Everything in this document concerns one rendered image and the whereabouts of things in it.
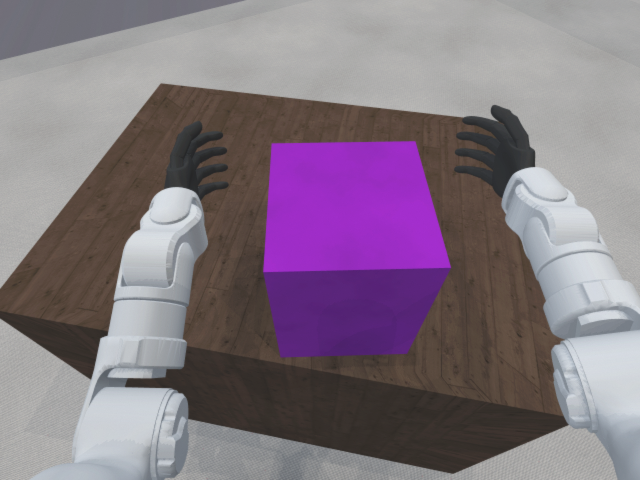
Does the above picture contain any robot right forearm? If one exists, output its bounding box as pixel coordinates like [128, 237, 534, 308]
[501, 167, 640, 340]

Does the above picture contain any left robot upper arm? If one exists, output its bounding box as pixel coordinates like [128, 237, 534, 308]
[30, 387, 189, 480]

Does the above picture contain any pedestal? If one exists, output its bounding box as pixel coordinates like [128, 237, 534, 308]
[0, 83, 569, 474]

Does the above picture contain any robot left forearm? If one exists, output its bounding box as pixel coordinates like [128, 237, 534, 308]
[72, 187, 208, 463]

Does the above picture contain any carton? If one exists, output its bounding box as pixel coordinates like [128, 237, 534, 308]
[263, 141, 451, 357]

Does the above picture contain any right robot upper arm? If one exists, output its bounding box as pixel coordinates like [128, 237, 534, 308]
[551, 330, 640, 480]

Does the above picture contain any left robot hand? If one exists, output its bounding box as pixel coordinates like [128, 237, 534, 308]
[164, 121, 229, 201]

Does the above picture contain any right robot hand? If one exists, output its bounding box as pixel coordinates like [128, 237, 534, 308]
[454, 105, 535, 198]

